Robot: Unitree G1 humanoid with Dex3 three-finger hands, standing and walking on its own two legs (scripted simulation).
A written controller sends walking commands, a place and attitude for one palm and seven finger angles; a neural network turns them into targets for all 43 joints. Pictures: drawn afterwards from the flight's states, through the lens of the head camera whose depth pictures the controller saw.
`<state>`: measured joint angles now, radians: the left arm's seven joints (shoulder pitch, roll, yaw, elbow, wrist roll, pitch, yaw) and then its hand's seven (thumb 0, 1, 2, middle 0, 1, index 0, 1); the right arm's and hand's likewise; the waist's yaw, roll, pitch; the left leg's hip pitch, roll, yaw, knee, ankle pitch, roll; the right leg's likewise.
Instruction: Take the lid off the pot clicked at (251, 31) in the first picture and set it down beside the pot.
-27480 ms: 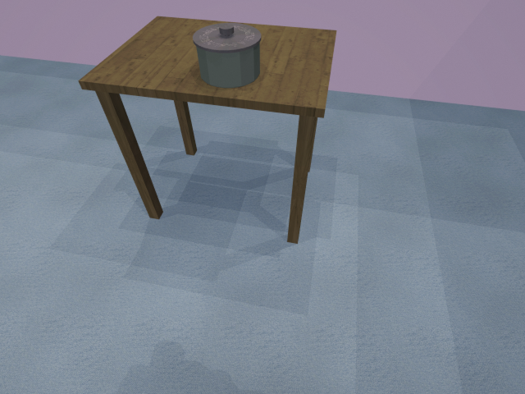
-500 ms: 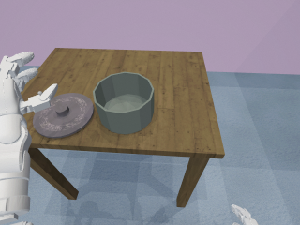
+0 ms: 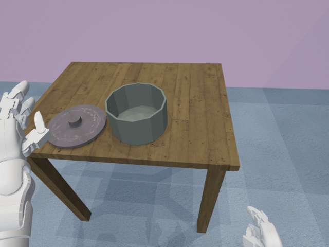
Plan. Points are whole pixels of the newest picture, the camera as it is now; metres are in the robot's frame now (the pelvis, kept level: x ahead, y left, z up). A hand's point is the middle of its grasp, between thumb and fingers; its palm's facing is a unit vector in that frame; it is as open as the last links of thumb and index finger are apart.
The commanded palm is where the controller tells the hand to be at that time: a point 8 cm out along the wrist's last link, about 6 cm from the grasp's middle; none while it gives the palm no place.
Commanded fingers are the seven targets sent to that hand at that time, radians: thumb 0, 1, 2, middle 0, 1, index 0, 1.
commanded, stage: draw the hand back to the body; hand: left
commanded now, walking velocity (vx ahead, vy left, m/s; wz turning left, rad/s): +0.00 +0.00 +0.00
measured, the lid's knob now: (74, 119) +0.50 +0.38 +0.00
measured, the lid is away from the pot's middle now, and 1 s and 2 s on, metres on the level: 0.23 0.23 0.23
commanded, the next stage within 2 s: step back with the hand held close in 0.72 s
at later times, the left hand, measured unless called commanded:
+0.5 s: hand (24, 173) +0.19 +0.27 +0.18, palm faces +0.42 -0.85 -0.31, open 7.4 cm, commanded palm +0.13 +0.31 +0.19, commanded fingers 0.00 0.90 0.90 -0.20 -0.30 -0.20 -0.30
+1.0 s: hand (6, 173) +0.19 +0.30 +0.18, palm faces +0.40 -0.83 -0.38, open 7.4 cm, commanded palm +0.12 +0.33 +0.19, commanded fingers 0.00 0.90 0.90 -0.20 -0.30 -0.20 -0.30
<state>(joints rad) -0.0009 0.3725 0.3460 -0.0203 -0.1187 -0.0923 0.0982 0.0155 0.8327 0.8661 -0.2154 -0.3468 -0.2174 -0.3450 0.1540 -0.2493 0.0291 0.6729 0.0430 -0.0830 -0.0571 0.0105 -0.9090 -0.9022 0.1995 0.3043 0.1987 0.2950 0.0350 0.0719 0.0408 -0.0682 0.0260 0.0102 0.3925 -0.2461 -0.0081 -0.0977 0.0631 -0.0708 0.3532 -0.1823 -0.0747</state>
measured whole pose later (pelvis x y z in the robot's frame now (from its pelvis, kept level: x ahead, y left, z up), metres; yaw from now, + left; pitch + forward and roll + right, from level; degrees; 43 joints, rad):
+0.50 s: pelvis -0.01 +0.02 +0.00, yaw +0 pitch -7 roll -1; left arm 0.39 0.33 0.31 -0.37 -0.10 -0.13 0.09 0.02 0.89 0.90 -0.21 -0.30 -0.21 -0.30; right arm 0.18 -0.23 0.02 0.67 0.01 -0.14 -0.05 0.01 -0.91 -0.90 0.20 0.30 0.20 0.30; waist 0.05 0.07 0.04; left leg -0.04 0.01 0.02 0.39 -0.24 0.02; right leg -0.06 0.04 -0.06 0.33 -0.16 -0.04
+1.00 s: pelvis -0.01 +0.05 +0.00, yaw -1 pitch -3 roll -2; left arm 0.48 0.36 0.38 -0.53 -0.06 -0.18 0.10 0.02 0.89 0.90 -0.21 -0.30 -0.21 -0.30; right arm 0.17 -0.22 0.04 0.59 0.00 -0.09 -0.03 0.01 -0.91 -0.90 0.20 0.30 0.20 0.30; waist 0.04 0.01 0.05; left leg -0.15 -0.02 0.04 0.45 -0.25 0.06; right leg -0.16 0.02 -0.04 0.36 -0.15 0.00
